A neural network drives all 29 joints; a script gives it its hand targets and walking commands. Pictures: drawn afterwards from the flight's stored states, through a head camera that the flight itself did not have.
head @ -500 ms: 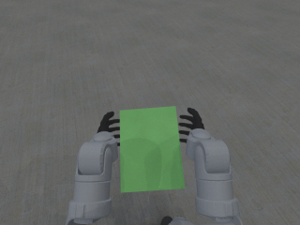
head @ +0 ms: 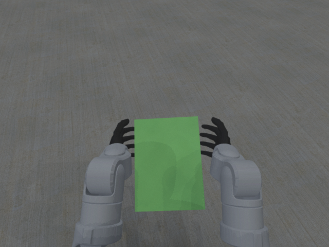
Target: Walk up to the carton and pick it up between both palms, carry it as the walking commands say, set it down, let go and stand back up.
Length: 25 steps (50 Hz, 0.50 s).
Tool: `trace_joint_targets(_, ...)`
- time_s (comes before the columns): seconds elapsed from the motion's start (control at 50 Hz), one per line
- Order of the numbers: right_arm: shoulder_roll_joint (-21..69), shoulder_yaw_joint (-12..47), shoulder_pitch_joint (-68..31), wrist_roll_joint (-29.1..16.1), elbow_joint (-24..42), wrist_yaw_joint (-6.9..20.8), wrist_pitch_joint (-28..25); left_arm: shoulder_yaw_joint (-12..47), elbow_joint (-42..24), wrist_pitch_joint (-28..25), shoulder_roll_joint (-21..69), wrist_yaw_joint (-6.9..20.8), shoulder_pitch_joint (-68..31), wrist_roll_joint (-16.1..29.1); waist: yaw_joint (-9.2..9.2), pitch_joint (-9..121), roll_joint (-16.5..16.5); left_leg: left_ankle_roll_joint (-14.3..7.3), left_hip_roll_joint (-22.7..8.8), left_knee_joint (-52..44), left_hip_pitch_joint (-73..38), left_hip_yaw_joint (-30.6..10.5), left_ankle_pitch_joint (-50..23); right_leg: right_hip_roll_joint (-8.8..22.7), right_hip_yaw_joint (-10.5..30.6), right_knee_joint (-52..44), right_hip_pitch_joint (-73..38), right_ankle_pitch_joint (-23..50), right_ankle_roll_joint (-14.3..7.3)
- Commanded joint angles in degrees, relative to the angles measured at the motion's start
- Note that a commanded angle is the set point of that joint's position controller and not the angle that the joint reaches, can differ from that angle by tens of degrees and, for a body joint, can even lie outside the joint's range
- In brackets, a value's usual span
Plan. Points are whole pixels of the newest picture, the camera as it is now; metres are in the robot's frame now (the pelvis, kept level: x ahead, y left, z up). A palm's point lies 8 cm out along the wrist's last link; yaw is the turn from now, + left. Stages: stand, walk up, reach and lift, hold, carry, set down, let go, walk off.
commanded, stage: carry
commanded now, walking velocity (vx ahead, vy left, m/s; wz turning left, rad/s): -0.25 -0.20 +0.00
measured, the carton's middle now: (169, 163) +0.34 -0.02 -0.01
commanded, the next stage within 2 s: none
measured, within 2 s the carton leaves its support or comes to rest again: neither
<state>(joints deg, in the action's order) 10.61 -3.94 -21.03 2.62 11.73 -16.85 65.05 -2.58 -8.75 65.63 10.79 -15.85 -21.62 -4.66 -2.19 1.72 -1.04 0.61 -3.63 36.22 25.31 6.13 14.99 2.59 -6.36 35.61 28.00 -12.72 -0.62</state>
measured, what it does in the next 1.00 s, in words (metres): walks backwards: right foot, then left foot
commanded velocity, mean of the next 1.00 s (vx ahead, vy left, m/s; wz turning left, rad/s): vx -0.20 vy -0.16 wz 0.00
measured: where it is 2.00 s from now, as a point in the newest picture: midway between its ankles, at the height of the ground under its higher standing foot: outside the picture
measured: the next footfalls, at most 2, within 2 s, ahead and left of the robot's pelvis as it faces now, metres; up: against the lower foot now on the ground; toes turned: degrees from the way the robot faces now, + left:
right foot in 0.18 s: +0.04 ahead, -0.19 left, +0.00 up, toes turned -6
left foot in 0.40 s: -0.07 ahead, +0.03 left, +0.00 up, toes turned +7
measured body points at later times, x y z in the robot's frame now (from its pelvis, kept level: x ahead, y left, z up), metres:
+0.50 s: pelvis -0.14 -0.10 +0.00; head -0.13 -0.09 +0.45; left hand +0.18 +0.02 +0.09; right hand +0.18 -0.21 +0.10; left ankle -0.11 +0.02 -0.72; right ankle -0.06 -0.21 -0.68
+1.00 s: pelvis -0.25 -0.20 +0.00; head -0.25 -0.21 +0.45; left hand +0.06 -0.08 +0.08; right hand +0.07 -0.31 +0.09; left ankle -0.21 -0.06 -0.72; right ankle -0.16 -0.31 -0.72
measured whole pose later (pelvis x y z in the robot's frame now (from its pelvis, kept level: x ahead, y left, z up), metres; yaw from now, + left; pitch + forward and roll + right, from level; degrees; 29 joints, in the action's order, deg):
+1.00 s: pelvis -0.25 -0.20 +0.00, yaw +0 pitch +3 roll +1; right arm 11.1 -3.5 -22.3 5.0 5.8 -16.4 66.4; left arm -3.4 -6.7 67.7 10.4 -15.7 -20.5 -4.0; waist 1.1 4.2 0.8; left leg 1.3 -4.5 37.8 25.0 5.6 16.2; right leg 3.6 -5.7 35.4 28.5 -11.7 -1.5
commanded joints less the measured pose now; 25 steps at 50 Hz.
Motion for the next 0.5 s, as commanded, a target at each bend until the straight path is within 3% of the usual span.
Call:
trace_joint_targets(0.0,58.3,24.0,-13.5,-15.4,2.1,11.7,-0.7,20.8,-6.5,-2.3,55.4,9.8,-11.2,12.6,2.29,25.8,-19.3,-9.0,-24.4,-11.1,-22.0,-28.3,-42.4,0.1,1.4,10.5,6.2,-18.0,0.3)
trace_joint_targets(0.02,59.2,24.4,-14.7,-15.6,2.0,12.0,-0.6,21.2,-5.9,-2.3,55.5,10.0,-12.9,12.2,2.21,25.3,-18.0,-11.2,-24.9,-12.1,-20.0,-27.0,-41.8,-0.1,6.2,20.5,7.0,-22.3,0.4)
trace_joint_targets(0.04,59.3,23.6,-13.6,-14.5,1.3,11.9,-0.8,22.3,-7.0,-2.3,56.0,10.4,-14.2,13.4,2.28,24.4,-13.3,-10.6,-23.4,-11.6,-17.4,-23.1,-33.8,1.8,9.8,23.2,6.2,-20.0,0.0)
trace_joint_targets(0.06,59.5,23.0,-14.1,-13.8,1.5,11.6,-1.1,23.1,-7.8,-2.3,56.8,10.8,-15.7,15.0,3.07,22.8,-8.8,-8.3,-20.9,-11.0,-13.4,-18.2,-22.8,3.7,11.3,20.8,4.2,-16.4,-0.1)
trace_joint_targets(0.08,59.5,22.7,-14.8,-13.3,1.8,11.3,-1.2,23.9,-8.9,-2.3,57.6,11.0,-17.3,16.5,3.83,21.1,-8.0,-5.2,-17.3,-10.5,-8.4,-13.0,-13.1,4.2,10.1,13.9,0.2,-12.5,-0.2)
trace_joint_targets(0.1,59.2,22.0,-14.5,-12.8,1.4,10.8,-1.2,24.5,-9.0,-2.3,58.1,11.0,-18.4,17.6,3.76,20.2,-8.0,-3.4,-14.2,-11.0,-5.4,-9.2,-6.6,2.5,6.4,7.2,-4.3,-9.7,0.0)
trace_joint_targets(0.12,58.7,21.5,-13.9,-12.2,1.2,10.4,-1.2,25.0,-8.1,-2.0,58.6,11.0,-18.0,17.9,3.85,19.8,-7.7,-2.6,-12.4,-10.7,-3.7,-7.2,-3.1,1.0,3.2,1.2,-8.2,-6.4,0.1)
trace_joint_targets(0.14,58.2,21.2,-12.9,-11.4,0.9,10.1,-1.1,25.3,-6.7,-1.5,59.3,11.0,-16.8,17.9,3.97,19.8,-6.2,-1.8,-11.0,-9.0,-1.2,-5.3,-0.9,1.7,2.4,-4.9,-12.6,-2.8,-0.1)
trace_joint_targets(0.16,57.6,20.7,-11.2,-10.4,-0.4,9.9,-0.9,24.9,-4.5,-1.2,59.3,11.1,-16.3,17.2,3.23,19.0,1.6,-0.8,-7.1,-2.9,0.6,-2.0,2.8,6.7,8.5,-14.1,-13.1,-3.7,-1.4)
trace_joint_targets(0.18,57.3,20.4,-10.8,-9.4,-0.1,9.8,-0.7,24.4,-3.8,-1.2,58.8,11.3,-16.7,16.9,2.89,19.3,17.4,1.0,-0.1,6.6,7.6,1.1,17.2,18.6,24.8,-21.9,-12.3,-3.8,-6.2)
trace_joint_targets(0.2,58.0,22.0,-12.5,-10.4,0.8,10.0,-0.5,24.2,-3.2,-1.1,60.6,11.4,-16.0,17.2,3.10,19.8,21.0,1.6,3.3,17.2,5.3,2.8,24.7,21.1,25.4,-22.2,-8.9,2.1,-9.8)
trace_joint_targets(0.22,59.8,23.4,-15.8,-12.1,1.5,10.5,-0.6,23.6,-3.7,-1.2,61.6,11.7,-16.4,16.9,2.98,19.8,16.8,1.1,3.1,23.0,3.1,0.1,23.4,18.7,19.6,-20.0,-7.6,7.9,-10.0)
trace_joint_targets(0.24,60.8,24.2,-17.5,-13.4,2.0,10.9,-0.8,22.9,-4.2,-1.4,61.5,11.8,-16.2,16.2,2.45,20.3,12.2,1.0,2.2,23.8,0.2,-1.0,20.7,15.7,13.3,-17.6,-5.7,9.2,-8.5)
trace_joint_targets(0.26,61.4,24.8,-18.4,-14.5,2.9,11.2,-1.0,22.2,-5.2,-1.8,61.1,11.7,-16.3,15.5,2.07,21.0,9.7,0.5,1.0,21.0,-1.9,-1.7,17.9,12.8,9.3,-15.3,-6.1,8.9,-6.6)
trace_joint_targets(0.28,61.1,25.3,-18.3,-15.1,3.8,11.2,-1.0,21.4,-5.7,-2.0,60.2,11.3,-15.2,14.7,2.20,21.1,8.4,0.6,1.0,15.8,-2.0,-1.2,16.0,11.2,8.0,-13.1,-9.3,9.6,-4.8)
trace_joint_targets(0.32,61.1,25.6,-18.6,-15.2,2.7,11.1,-0.5,20.3,-5.9,-2.1,58.5,11.0,-14.9,14.0,3.22,21.9,10.7,0.7,2.5,6.7,-3.0,0.7,14.9,10.8,9.1,-13.2,-13.3,5.3,-4.6)
trace_joint_targets(0.34,60.7,25.5,-17.7,-14.8,1.8,11.0,-0.1,19.8,-4.7,-1.9,57.8,10.7,-13.8,13.4,3.12,22.1,11.6,0.3,2.0,0.4,-5.4,0.0,12.4,10.8,9.9,-12.5,-13.4,2.7,-4.2)
trace_joint_targets(0.36,60.3,25.2,-17.1,-14.6,1.2,11.0,0.2,19.7,-3.5,-1.6,57.3,10.5,-12.9,13.2,2.76,21.5,9.9,-0.2,-0.3,-8.7,-8.9,-3.0,7.8,9.6,9.5,-10.5,-11.5,-0.6,-2.8)
trace_joint_targets(0.38,60.2,24.8,-16.3,-14.6,0.5,11.0,0.5,19.8,-2.4,-1.3,57.2,10.4,-12.1,12.9,2.44,20.5,5.6,-1.4,-6.0,-13.4,-14.7,-10.7,5.2,7.5,8.4,-7.0,-5.5,-2.7,-1.1)
trace_joint_targets(0.4,58.9,23.0,-15.3,-13.7,-0.9,11.2,0.6,20.4,-2.5,-0.8,57.7,10.4,-12.4,13.1,1.81,18.8,-12.4,-6.3,-19.9,-18.0,-16.2,-29.3,3.1,1.5,2.9,1.8,6.1,-10.6,1.6)
trace_joint_targets(0.42,59.5,22.8,-15.9,-13.9,-1.5,11.7,0.7,21.0,-3.1,-0.9,57.2,10.6,-15.1,13.0,2.06,15.9,-17.7,-9.8,-26.5,-19.0,-13.9,-31.6,-5.6,-0.1,3.2,13.6,10.8,-16.4,1.9)
trace_joint_targets(0.44,59.9,22.2,-16.3,-13.5,-1.1,11.8,0.5,21.8,-4.3,-1.1,57.5,11.0,-18.2,14.2,1.99,15.6,-13.0,-10.5,-24.8,-18.9,-10.7,-28.8,-8.9,0.7,8.6,22.8,9.2,-15.5,1.3)
trace_joint_targets(0.46,60.4,21.7,-16.3,-13.0,-0.3,11.7,0.2,22.9,-5.5,-1.3,58.5,11.2,-20.0,15.9,2.47,16.0,-7.1,-9.1,-21.9,-16.7,-9.5,-22.8,-7.8,1.9,11.5,25.8,7.8,-13.6,0.6)
trace_joint_targets(0.48,60.6,21.4,-16.7,-12.9,0.2,11.6,-0.1,23.7,-6.6,-1.4,59.3,11.4,-21.3,17.2,3.18,16.9,-5.3,-7.3,-19.0,-14.3,-9.2,-17.3,-6.5,2.4,11.6,25.2,7.3,-11.1,0.3)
